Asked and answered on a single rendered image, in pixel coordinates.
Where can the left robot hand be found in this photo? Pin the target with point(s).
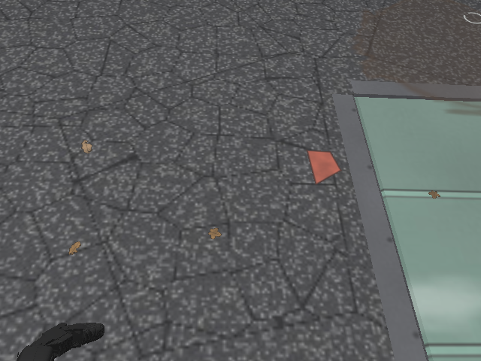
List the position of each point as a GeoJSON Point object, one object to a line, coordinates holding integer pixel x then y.
{"type": "Point", "coordinates": [60, 339]}

